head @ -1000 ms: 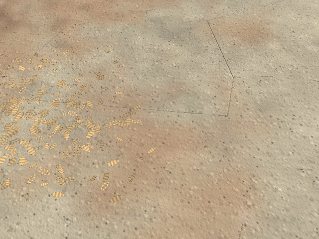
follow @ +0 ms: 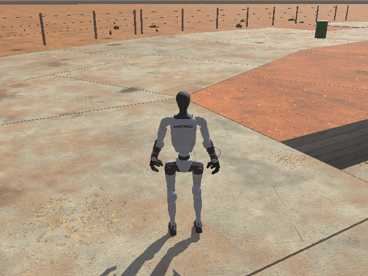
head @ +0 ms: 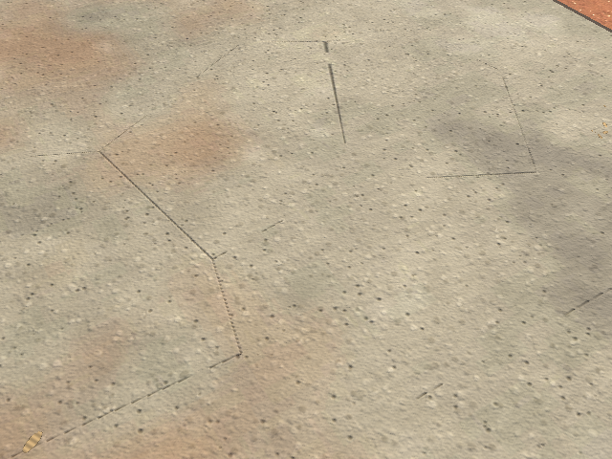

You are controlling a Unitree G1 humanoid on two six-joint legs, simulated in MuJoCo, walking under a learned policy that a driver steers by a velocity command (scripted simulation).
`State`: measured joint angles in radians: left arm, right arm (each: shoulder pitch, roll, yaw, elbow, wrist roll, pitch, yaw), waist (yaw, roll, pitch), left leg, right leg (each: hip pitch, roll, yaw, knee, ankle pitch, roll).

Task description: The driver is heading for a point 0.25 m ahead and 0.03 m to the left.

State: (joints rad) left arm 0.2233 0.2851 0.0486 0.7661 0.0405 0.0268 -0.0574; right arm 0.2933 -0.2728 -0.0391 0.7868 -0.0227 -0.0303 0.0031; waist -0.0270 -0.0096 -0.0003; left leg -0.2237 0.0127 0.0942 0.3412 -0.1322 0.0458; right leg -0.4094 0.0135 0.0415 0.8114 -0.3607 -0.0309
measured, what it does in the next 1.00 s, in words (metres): walks ahead: right foot, then left foot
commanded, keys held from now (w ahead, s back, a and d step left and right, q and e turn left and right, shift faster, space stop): w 0.02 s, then no key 0.98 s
